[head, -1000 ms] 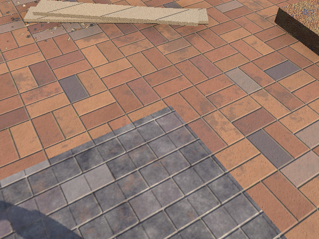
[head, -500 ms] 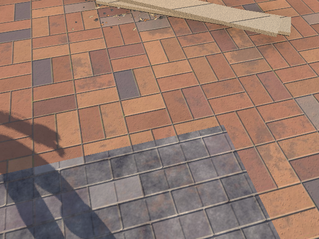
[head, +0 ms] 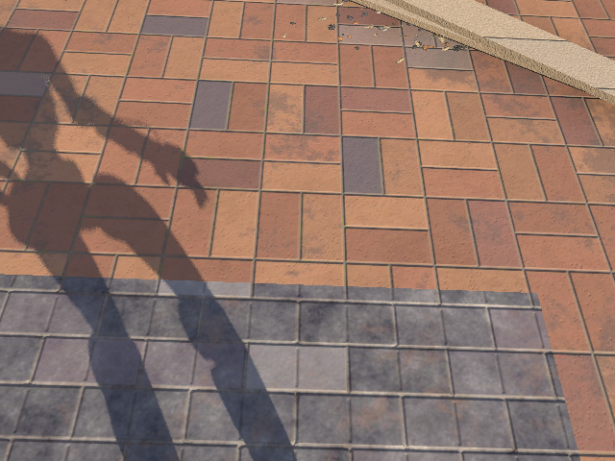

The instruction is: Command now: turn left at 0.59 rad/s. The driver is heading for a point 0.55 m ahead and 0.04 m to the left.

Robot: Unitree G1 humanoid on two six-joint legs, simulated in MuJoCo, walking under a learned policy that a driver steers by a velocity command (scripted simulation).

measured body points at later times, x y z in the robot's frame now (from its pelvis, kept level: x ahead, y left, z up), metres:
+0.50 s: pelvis +0.08 +0.01 +0.00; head +0.11 +0.00 +0.45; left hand +0.02 +0.29 -0.12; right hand +0.35 -0.18 -0.09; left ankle +0.14 +0.19 -0.70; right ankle +0.03 -0.15 -0.74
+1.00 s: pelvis +0.30 +0.15 -0.01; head +0.32 +0.15 +0.44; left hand +0.40 +0.43 -0.11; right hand +0.41 -0.11 -0.12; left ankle +0.16 +0.19 -0.74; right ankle +0.53 +0.05 -0.69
